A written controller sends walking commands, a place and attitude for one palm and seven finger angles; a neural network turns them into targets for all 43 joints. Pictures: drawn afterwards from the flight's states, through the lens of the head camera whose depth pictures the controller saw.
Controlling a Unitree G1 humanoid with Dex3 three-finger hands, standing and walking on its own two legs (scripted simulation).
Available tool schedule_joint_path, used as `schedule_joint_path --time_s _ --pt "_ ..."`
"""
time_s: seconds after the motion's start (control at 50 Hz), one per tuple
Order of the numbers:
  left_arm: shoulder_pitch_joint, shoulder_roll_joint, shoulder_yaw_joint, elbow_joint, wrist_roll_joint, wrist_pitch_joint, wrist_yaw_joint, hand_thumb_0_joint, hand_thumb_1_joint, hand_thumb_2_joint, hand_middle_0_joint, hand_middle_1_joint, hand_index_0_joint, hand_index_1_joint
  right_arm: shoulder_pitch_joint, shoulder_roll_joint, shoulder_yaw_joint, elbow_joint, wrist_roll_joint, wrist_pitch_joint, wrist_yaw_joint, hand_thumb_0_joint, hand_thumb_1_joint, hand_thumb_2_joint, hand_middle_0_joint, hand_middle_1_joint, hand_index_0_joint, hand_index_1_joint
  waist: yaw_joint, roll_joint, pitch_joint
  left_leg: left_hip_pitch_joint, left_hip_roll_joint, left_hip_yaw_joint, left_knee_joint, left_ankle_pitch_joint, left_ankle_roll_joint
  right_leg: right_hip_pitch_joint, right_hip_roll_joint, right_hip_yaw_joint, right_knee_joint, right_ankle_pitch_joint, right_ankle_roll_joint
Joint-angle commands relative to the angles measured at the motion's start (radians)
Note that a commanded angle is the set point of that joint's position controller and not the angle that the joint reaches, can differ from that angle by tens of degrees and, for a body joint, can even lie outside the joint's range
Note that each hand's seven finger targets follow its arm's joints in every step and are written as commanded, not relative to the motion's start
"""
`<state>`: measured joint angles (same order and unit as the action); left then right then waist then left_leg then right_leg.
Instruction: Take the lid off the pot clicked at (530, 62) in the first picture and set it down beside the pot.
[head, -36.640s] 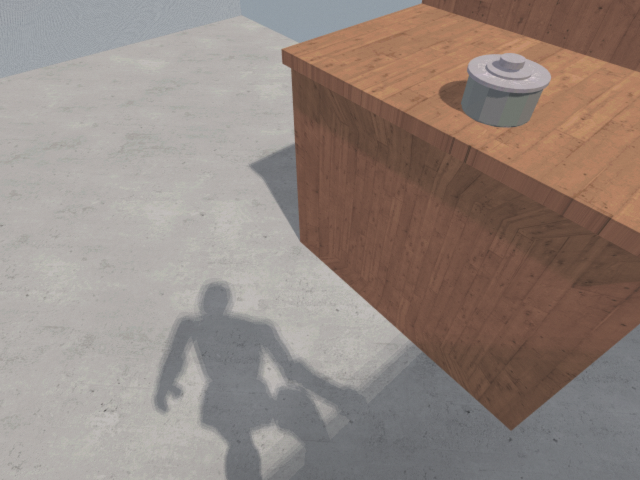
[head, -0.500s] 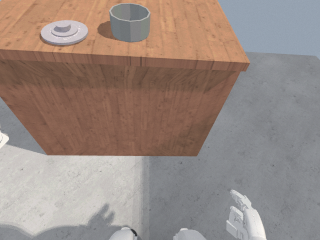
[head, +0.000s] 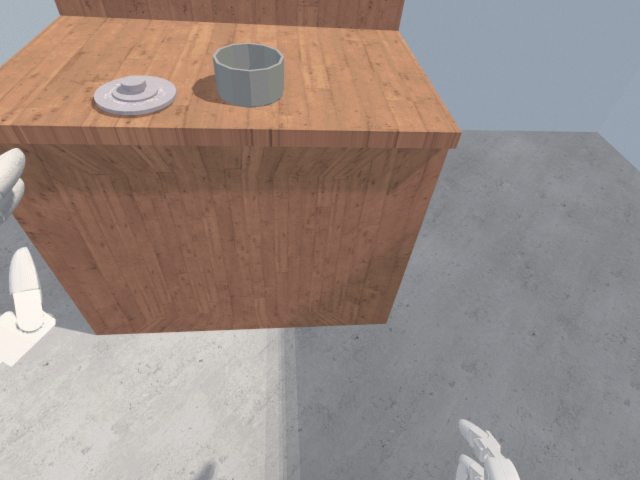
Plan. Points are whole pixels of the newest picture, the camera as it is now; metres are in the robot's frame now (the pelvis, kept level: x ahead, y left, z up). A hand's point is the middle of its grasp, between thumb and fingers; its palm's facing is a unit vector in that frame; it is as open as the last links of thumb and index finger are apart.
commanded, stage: stop stepping back and stand still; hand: left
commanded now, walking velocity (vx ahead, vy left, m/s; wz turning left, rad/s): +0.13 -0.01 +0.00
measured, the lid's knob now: (133, 83) +0.83 +0.38 +0.09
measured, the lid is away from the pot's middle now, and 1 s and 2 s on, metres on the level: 0.24 0.24 0.24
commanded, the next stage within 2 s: let the arm hang, fingers relaxed in 1.04 s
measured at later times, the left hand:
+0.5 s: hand out of the picture +0.12 +0.17 -0.15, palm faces +0.24 -0.96 -0.13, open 6.7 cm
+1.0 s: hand out of the picture +0.05 +0.22 -0.15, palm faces +0.06 -0.97 -0.23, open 7.3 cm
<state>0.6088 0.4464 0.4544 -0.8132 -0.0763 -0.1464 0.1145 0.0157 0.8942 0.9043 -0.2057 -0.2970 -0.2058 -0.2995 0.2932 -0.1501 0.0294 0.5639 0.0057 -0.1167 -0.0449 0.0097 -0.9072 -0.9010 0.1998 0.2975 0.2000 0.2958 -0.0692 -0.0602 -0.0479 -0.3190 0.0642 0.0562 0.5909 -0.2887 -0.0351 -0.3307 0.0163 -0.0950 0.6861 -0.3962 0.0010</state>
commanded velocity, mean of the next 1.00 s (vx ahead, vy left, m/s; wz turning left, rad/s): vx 0.00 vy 0.01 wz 0.00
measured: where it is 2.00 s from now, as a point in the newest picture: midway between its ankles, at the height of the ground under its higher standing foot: outside the picture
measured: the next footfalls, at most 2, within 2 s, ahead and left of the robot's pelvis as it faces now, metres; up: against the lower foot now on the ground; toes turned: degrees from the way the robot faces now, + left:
left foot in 0.28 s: +0.07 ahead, +0.14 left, +0.00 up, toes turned +9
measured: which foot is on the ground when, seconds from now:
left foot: down 0.00-0.02, up 0.04-0.26, down 0.28-1.00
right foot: down 0.00-1.00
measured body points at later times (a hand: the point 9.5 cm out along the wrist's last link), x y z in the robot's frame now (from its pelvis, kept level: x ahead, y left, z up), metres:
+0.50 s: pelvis +0.03 +0.01 -0.01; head +0.04 +0.00 +0.44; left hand +0.11 +0.22 -0.14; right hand +0.11 -0.23 -0.16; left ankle +0.02 +0.15 -0.68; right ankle -0.01 -0.07 -0.73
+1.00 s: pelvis +0.04 +0.04 +0.01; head +0.06 +0.02 +0.46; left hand +0.05 +0.27 -0.14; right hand +0.06 -0.18 -0.16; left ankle +0.03 +0.13 -0.73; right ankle -0.01 -0.07 -0.73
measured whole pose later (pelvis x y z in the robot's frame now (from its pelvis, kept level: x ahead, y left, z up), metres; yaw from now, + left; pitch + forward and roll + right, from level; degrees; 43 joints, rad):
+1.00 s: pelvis +0.04 +0.04 +0.01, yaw +3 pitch +0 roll +0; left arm 0.23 0.14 0.00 1.14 0.00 0.01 0.04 0.00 0.91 0.90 -0.20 -0.30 -0.20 -0.30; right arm 0.26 -0.17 -0.02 1.09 -0.01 0.02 -0.04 0.01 -0.93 -0.90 0.20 0.30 0.20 0.30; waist -0.02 0.05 0.02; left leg -0.19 0.00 0.12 0.44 -0.25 0.04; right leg -0.11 -0.01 -0.09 0.42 -0.31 -0.01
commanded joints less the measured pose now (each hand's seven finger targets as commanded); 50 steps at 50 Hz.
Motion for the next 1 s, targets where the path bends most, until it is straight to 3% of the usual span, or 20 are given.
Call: schedule_joint_path --time_s 0.0,0.02,0.06,0.14,0.16,0.2,0.26,0.28,0.3,0.32,0.34,0.38,0.44,0.48,0.52,0.56,0.6,0.64,0.74,0.98 --pt "-0.103 0.331 0.277 -0.390 0.013 -0.124 0.075 0.000 0.900 0.900 -0.200 -0.300 -0.200 -0.300 -0.160 -0.136 -0.061 -0.129 0.003 -0.028 -0.010 0.000 -0.900 -0.900 0.200 0.300 0.200 0.300 0.069 0.057 -0.147 -0.307 -0.001 0.004 0.212 -0.133 0.033 0.385 -0.260 0.420 -0.334 0.087 -0.148" --pt "-0.213 0.320 0.286 -0.327 0.004 -0.126 0.086 0.000 0.900 0.900 -0.200 -0.300 -0.200 -0.300 -0.168 -0.148 -0.075 -0.103 0.010 -0.030 -0.021 0.000 -0.900 -0.900 0.200 0.300 0.200 0.300 0.061 0.002 -0.118 -0.331 -0.047 -0.018 0.404 -0.253 0.026 0.319 -0.397 0.646 -0.426 0.139 -0.233" --pt "-0.293 0.268 0.283 0.009 0.004 -0.114 0.096 0.000 0.900 0.900 -0.200 -0.300 -0.200 -0.300 -0.123 -0.170 -0.094 -0.040 0.008 -0.023 -0.020 0.000 -0.900 -0.900 0.200 0.300 0.200 0.300 0.033 0.081 -0.081 -0.334 0.004 -0.108 0.532 -0.214 0.027 0.289 -0.400 0.594 -0.404 0.346 -0.234" --pt "-0.429 0.172 0.187 0.280 0.000 -0.090 0.056 0.000 0.900 0.900 -0.200 -0.300 -0.200 -0.300 -0.144 -0.159 -0.072 -0.042 0.019 0.011 -0.021 0.000 -0.900 -0.900 0.200 0.300 0.200 0.300 0.027 -0.084 0.030 -0.082 0.011 -0.027 0.172 -0.074 0.048 0.125 -0.271 0.207 -0.309 0.510 -0.153" --pt "-0.284 -0.126 -0.284 0.844 0.128 0.086 -0.072 0.000 0.900 0.900 -0.200 -0.300 -0.200 -0.300 -0.077 -0.245 -0.111 0.145 0.023 -0.010 0.061 0.000 -0.900 -0.900 0.200 0.300 0.200 0.300 -0.015 -0.011 0.052 -0.160 0.048 0.029 0.202 -0.114 0.037 0.041 -0.319 -0.044 -0.164 0.583 -0.103" --pt "-0.277 -0.173 -0.327 0.916 0.098 0.179 -0.114 0.000 0.900 0.900 -0.200 -0.300 -0.200 -0.300 -0.031 -0.192 -0.080 0.115 0.019 0.070 0.056 0.000 -0.900 -0.900 0.200 0.300 0.200 0.300 -0.012 -0.016 0.045 0.035 0.033 -0.043 0.089 0.139 0.063 -0.161 -0.173 -0.029 -0.074 0.173 -0.033" --pt "-0.308 -0.214 -0.337 1.041 0.102 0.181 -0.125 0.000 0.900 0.900 -0.200 -0.300 -0.200 -0.300 -0.057 -0.255 -0.086 0.104 -0.031 0.095 0.039 0.000 -0.900 -0.900 0.200 0.300 0.200 0.300 0.042 0.103 0.054 -0.111 0.248 -0.445 -0.168 0.180 0.241 -0.181 -0.018 0.038 0.236 -0.148 0.023" --pt "-0.335 -0.202 -0.340 1.070 0.103 0.174 -0.132 0.000 0.900 0.900 -0.200 -0.300 -0.200 -0.300 -0.079 -0.284 -0.086 0.093 -0.045 0.096 0.031 0.000 -0.900 -0.900 0.200 0.300 0.200 0.300 0.056 0.043 0.078 -0.180 0.249 -0.449 -0.178 0.110 0.240 -0.116 -0.037 0.094 0.165 -0.162 0.028" --pt "-0.311 -0.191 -0.341 1.120 0.106 0.165 -0.129 0.000 0.900 0.900 -0.200 -0.300 -0.200 -0.300 -0.129 -0.283 -0.070 0.056 -0.054 0.102 0.023 0.000 -0.900 -0.900 0.200 0.300 0.200 0.300 0.106 -0.081 0.040 -0.203 0.163 -0.316 -0.012 0.311 0.176 0.054 -0.057 0.091 -0.043 0.060 0.052" --pt "-0.306 -0.109 -0.329 1.188 0.121 0.169 -0.115 0.000 0.900 0.900 -0.200 -0.300 -0.200 -0.300 -0.141 -0.214 -0.062 0.068 -0.036 0.107 0.018 0.000 -0.900 -0.900 0.200 0.300 0.200 0.300 0.110 -0.310 -0.011 -0.282 0.003 -0.087 0.227 0.256 0.086 0.192 -0.192 0.187 -0.150 0.445 0.030" --pt "-0.313 -0.052 -0.327 1.252 0.117 0.174 -0.104 0.000 0.900 0.900 -0.200 -0.300 -0.200 -0.300 -0.168 -0.171 -0.059 0.066 -0.034 0.120 0.014 0.000 -0.900 -0.900 0.200 0.300 0.200 0.300 0.102 -0.416 0.040 -0.323 -0.075 -0.033 0.415 -0.231 0.041 0.161 -0.343 0.347 -0.252 0.661 -0.063" --pt "-0.333 -0.080 -0.358 1.405 0.109 0.155 -0.090 0.000 0.900 0.900 -0.200 -0.300 -0.200 -0.300 -0.123 -0.179 -0.080 0.130 -0.045 0.143 0.010 0.000 -0.900 -0.900 0.200 0.300 0.200 0.300 0.072 -0.302 0.109 -0.318 -0.050 -0.088 0.572 -0.259 0.043 0.155 -0.301 0.258 -0.236 0.863 -0.063" --pt "-0.377 -0.062 -0.371 1.535 0.105 0.143 -0.081 0.000 0.900 0.900 -0.200 -0.300 -0.200 -0.300 -0.111 -0.157 -0.083 0.188 -0.031 0.161 0.021 0.000 -0.900 -0.900 0.200 0.300 0.200 0.300 0.031 0.032 0.109 -0.192 -0.029 -0.030 0.484 -0.229 0.016 0.087 -0.295 0.239 -0.256 0.744 -0.167" --pt "-0.362 -0.117 -0.334 1.564 0.111 0.132 -0.076 0.000 0.900 0.900 -0.200 -0.300 -0.200 -0.300 -0.068 -0.112 -0.084 0.210 -0.036 0.158 0.026 0.000 -0.900 -0.900 0.200 0.300 0.200 0.300 0.019 0.132 0.062 -0.095 0.000 -0.014 0.267 -0.173 0.015 0.096 -0.303 0.215 -0.255 0.636 -0.180" --pt "-0.363 -0.121 -0.359 1.603 0.094 0.129 -0.076 0.000 0.900 0.900 -0.200 -0.300 -0.200 -0.300 0.020 -0.087 -0.076 0.263 -0.035 0.150 0.034 0.000 -0.900 -0.900 0.200 0.300 0.200 0.300 0.008 0.162 -0.001 0.061 -0.013 -0.007 0.014 0.063 0.032 0.128 -0.246 0.155 -0.176 0.576 -0.127" --pt "-0.319 -0.182 -0.383 1.637 0.076 0.139 -0.086 0.000 0.900 0.900 -0.200 -0.300 -0.200 -0.300 0.079 -0.170 -0.088 0.293 -0.038 0.134 0.021 0.000 -0.900 -0.900 0.200 0.300 0.200 0.300 0.029 0.272 -0.070 0.228 0.168 -0.261 -0.121 0.401 0.145 0.014 -0.099 0.042 -0.048 0.258 -0.017" --pt "-0.323 -0.210 -0.409 1.680 0.074 0.146 -0.090 0.000 0.900 0.900 -0.200 -0.300 -0.200 -0.300 0.064 -0.211 -0.091 0.313 -0.040 0.138 0.004 0.000 -0.900 -0.900 0.200 0.300 0.200 0.300 0.041 0.245 -0.041 0.149 0.235 -0.299 -0.181 0.337 0.221 0.058 -0.045 0.064 -0.061 -0.067 0.002" --pt "-0.348 -0.179 -0.407 1.741 0.077 0.151 -0.095 0.000 0.900 0.900 -0.200 -0.300 -0.200 -0.300 0.028 -0.176 -0.077 0.342 -0.029 0.129 0.003 0.000 -0.900 -0.900 0.200 0.300 0.200 0.300 0.059 0.298 -0.021 0.092 0.161 -0.227 -0.185 0.397 0.159 0.145 -0.059 0.058 -0.161 0.108 -0.004" --pt "-0.340 -0.162 -0.420 1.841 0.078 0.132 -0.077 0.000 0.900 0.900 -0.200 -0.300 -0.200 -0.300 0.055 -0.127 -0.068 0.403 -0.014 0.127 0.005 0.000 -0.900 -0.900 0.200 0.300 0.200 0.300 0.036 0.004 -0.032 0.127 0.065 -0.065 -0.124 0.356 0.074 0.249 -0.147 0.098 -0.276 0.504 -0.038" --pt "-0.327 -0.196 -0.440 1.945 0.077 0.135 -0.069 0.000 0.900 0.900 -0.200 -0.300 -0.200 -0.300 0.044 -0.100 -0.056 0.522 -0.019 0.123 0.006 0.000 -0.900 -0.900 0.200 0.300 0.200 0.300 0.042 0.048 0.088 0.182 0.070 -0.069 -0.225 0.306 0.084 0.163 -0.133 0.095 -0.351 0.334 -0.025"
